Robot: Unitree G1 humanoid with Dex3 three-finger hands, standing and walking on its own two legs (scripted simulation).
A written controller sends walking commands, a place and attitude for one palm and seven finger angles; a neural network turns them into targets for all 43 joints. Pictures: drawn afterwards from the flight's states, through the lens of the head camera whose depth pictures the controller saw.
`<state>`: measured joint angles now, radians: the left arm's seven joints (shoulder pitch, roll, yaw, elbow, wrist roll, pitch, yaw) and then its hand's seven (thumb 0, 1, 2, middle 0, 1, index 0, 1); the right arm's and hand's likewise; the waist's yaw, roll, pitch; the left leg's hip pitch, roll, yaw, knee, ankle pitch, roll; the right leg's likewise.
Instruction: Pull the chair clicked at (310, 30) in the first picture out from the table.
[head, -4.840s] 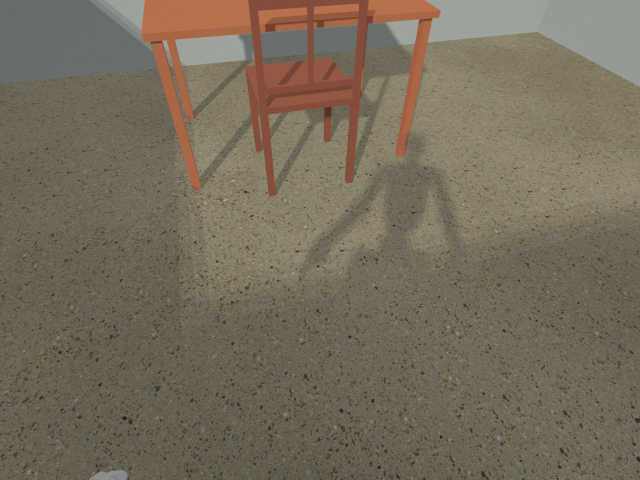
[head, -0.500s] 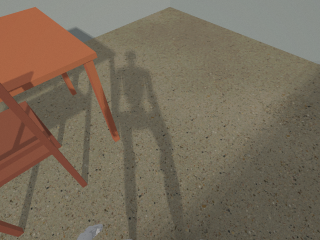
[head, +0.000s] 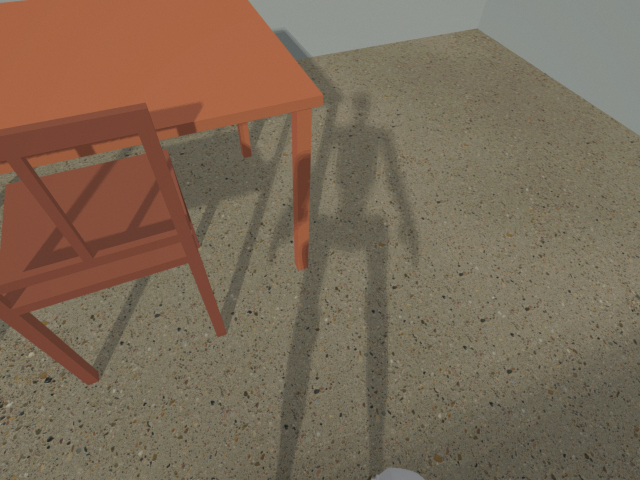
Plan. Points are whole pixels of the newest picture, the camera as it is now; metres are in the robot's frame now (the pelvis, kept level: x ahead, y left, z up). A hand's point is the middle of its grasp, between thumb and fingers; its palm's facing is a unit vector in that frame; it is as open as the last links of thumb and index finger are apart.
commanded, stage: turn to face it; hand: left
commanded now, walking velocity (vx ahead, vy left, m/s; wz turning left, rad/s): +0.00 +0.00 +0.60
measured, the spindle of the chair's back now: (56, 213) +0.55 +0.52 -0.08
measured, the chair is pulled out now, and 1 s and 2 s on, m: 0.00 0.00 0.00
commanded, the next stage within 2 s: take the last steps up to it in 0.60 s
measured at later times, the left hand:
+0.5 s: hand out of the picture -0.03 +0.15 -0.16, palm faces +0.34 -0.91 -0.26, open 7.4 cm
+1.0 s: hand out of the picture -0.06 +0.15 -0.16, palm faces +0.48 -0.84 -0.26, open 7.3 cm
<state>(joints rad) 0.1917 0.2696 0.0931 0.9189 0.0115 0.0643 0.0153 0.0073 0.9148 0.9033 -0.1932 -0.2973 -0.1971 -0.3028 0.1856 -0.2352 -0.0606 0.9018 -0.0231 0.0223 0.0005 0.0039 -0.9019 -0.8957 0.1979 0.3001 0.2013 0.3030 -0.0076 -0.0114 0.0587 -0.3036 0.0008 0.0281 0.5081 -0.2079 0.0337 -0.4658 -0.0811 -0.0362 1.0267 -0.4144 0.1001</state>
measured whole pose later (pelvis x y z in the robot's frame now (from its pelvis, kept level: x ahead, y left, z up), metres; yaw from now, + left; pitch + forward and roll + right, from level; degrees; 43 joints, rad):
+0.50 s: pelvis -0.02 -0.05 +0.00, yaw +18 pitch -1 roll +2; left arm 0.26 0.18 0.03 0.91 0.03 0.02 0.02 0.01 0.91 0.90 -0.20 -0.30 -0.20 -0.30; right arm 0.13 -0.26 -0.08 0.95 -0.01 0.09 0.02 0.01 -0.91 -0.90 0.20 0.30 0.20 0.30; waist 0.02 0.00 0.08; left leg -0.35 0.03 0.03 0.87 -0.46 -0.06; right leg -0.23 -0.14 -0.21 0.53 -0.28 -0.01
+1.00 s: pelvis -0.02 -0.05 -0.01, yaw +27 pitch -2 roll +1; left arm 0.28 0.18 0.04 0.97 0.03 -0.02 0.00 0.01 0.91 0.90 -0.19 -0.30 -0.20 -0.30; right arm 0.27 -0.21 -0.05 1.03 -0.02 0.04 0.00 0.01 -0.90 -0.90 0.20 0.30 0.20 0.30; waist 0.01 0.06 0.02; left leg -0.31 -0.01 -0.02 0.81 -0.46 0.02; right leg -0.21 -0.04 -0.12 0.58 -0.34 -0.02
